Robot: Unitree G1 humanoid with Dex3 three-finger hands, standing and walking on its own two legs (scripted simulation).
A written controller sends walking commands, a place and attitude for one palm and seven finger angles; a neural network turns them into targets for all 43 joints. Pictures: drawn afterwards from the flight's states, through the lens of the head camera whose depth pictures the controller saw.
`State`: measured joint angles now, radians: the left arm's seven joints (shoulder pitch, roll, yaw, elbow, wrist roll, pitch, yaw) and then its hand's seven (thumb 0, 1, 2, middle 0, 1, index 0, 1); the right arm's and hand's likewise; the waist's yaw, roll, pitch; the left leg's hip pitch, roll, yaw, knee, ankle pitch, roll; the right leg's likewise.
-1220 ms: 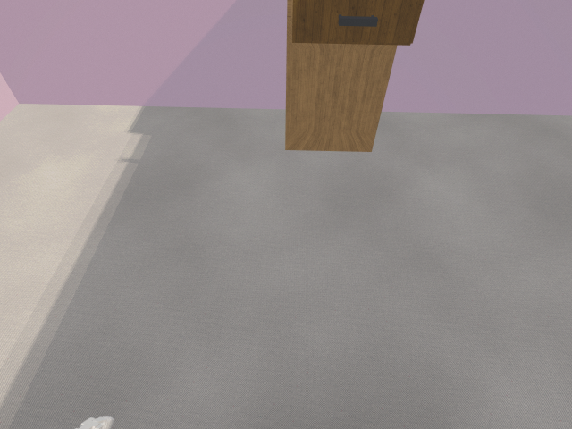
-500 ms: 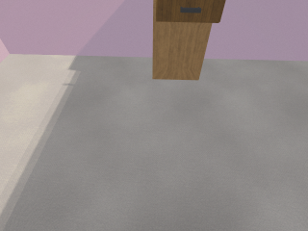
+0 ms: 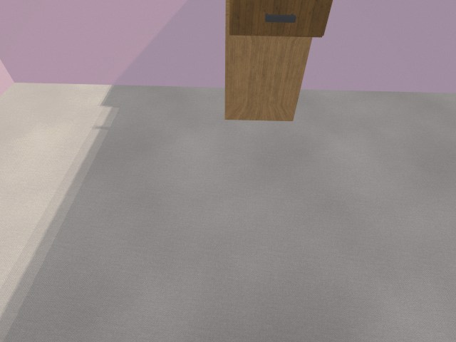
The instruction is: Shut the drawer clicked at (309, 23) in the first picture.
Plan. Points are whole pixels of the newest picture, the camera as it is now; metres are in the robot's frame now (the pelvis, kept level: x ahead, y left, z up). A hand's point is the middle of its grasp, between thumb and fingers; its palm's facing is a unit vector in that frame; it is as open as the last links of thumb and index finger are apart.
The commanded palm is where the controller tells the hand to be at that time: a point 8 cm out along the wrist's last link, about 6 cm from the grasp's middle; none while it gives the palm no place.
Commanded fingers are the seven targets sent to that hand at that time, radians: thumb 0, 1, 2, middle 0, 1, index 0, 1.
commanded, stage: look at it before walking up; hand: left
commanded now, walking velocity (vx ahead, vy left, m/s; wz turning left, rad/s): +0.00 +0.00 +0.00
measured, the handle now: (279, 16) +1.43 -0.16 +0.04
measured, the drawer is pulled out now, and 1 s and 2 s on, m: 0.27 0.27 0.27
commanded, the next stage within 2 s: walk to a spot facing it in 0.22 s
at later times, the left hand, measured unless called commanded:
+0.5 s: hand out of the picture +0.06 +0.23 -0.17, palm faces -0.05 -0.96 -0.28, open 7.4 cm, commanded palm none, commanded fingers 0.00 0.90 0.90 -0.20 -0.30 -0.20 -0.30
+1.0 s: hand (165, 340) +0.17 +0.14 -0.17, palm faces -0.22 -0.96 -0.17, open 7.3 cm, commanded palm none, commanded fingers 0.00 0.90 0.90 -0.20 -0.30 -0.20 -0.30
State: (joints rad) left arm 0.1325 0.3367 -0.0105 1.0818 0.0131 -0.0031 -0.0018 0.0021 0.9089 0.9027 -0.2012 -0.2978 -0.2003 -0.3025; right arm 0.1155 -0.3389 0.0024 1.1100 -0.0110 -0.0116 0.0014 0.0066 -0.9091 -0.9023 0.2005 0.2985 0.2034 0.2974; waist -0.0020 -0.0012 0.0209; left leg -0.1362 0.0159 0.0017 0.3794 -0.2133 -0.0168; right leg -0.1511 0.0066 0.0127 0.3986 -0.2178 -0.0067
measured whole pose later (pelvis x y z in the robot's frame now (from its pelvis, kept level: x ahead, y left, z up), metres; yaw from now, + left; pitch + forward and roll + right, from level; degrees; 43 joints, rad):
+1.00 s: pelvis +0.16 -0.03 +0.00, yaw -16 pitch +1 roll +0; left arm 0.40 0.15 0.03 1.06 0.03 -0.05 0.00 0.00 0.91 0.90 -0.20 -0.30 -0.20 -0.30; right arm 0.16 -0.19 -0.05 0.98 -0.02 -0.02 0.03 0.01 -0.91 -0.90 0.20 0.30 0.20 0.30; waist 0.01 0.00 0.03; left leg -0.62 0.13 0.07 0.95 -0.19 -0.06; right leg -0.08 0.04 0.02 0.38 -0.31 -0.04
